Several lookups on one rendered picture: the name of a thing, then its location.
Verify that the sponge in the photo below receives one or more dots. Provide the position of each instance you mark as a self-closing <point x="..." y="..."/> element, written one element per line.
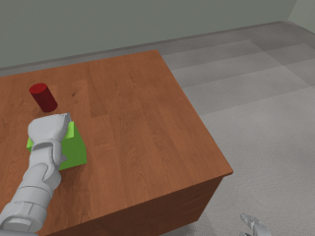
<point x="73" y="148"/>

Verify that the robot right hand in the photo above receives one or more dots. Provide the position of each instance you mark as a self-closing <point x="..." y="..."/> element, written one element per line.
<point x="254" y="224"/>

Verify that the robot left forearm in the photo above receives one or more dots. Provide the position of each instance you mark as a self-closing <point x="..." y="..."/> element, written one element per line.
<point x="26" y="212"/>

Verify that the table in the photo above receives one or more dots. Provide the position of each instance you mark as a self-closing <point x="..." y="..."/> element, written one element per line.
<point x="152" y="165"/>

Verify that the robot left hand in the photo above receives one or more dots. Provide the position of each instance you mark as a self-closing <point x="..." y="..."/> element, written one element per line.
<point x="51" y="127"/>

